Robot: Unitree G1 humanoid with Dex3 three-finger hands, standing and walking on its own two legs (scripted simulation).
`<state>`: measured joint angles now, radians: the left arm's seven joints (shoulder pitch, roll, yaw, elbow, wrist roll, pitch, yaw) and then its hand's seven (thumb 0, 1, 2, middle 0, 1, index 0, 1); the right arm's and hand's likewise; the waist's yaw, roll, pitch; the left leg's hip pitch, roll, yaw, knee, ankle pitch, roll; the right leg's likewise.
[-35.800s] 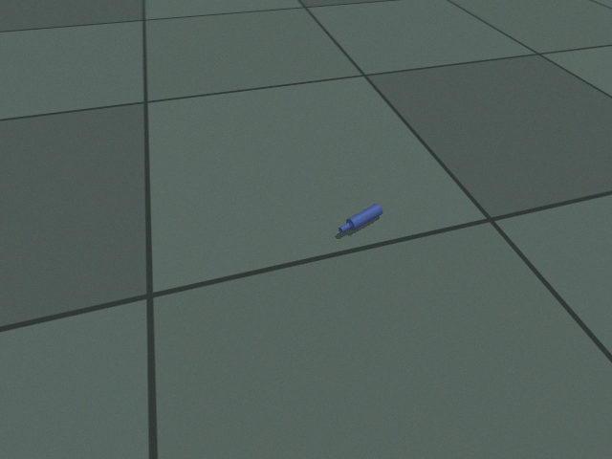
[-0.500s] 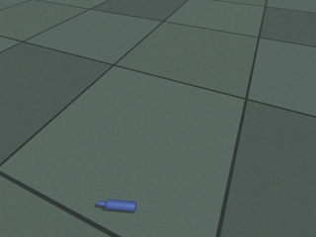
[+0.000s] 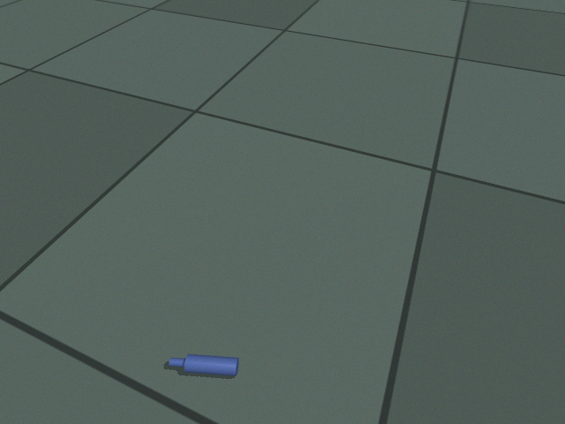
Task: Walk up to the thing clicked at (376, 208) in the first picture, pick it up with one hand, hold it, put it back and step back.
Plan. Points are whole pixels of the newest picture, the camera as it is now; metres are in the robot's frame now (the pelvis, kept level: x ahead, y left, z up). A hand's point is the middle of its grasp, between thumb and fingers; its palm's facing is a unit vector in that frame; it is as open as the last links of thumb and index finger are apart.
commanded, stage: stand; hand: left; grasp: from above
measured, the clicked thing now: (203, 364) +0.47 +0.28 -0.75
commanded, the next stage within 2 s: step back in 1.26 s
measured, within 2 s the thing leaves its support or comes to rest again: neither
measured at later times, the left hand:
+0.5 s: hand out of the picture +0.08 +0.24 -0.15, palm faces +0.02 -0.94 -0.34, open 7.3 cm
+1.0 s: hand out of the picture +0.09 +0.24 -0.15, palm faces +0.01 -0.94 -0.34, open 7.3 cm
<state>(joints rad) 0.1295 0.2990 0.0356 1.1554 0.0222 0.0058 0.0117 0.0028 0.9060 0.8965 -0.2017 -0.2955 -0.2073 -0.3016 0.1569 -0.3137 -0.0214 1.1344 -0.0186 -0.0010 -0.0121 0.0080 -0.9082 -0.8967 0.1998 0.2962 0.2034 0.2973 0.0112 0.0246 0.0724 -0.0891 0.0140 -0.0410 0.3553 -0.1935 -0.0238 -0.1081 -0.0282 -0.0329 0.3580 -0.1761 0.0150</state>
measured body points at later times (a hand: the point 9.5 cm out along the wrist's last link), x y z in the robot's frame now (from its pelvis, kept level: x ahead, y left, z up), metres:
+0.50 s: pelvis +0.01 +0.00 +0.00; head +0.02 -0.01 +0.45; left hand +0.08 +0.29 -0.13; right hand +0.08 -0.29 -0.14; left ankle +0.01 +0.14 -0.75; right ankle +0.02 -0.13 -0.75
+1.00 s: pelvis +0.01 -0.01 +0.00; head +0.02 -0.01 +0.45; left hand +0.09 +0.29 -0.13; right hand +0.08 -0.30 -0.14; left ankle +0.01 +0.14 -0.75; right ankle +0.02 -0.13 -0.75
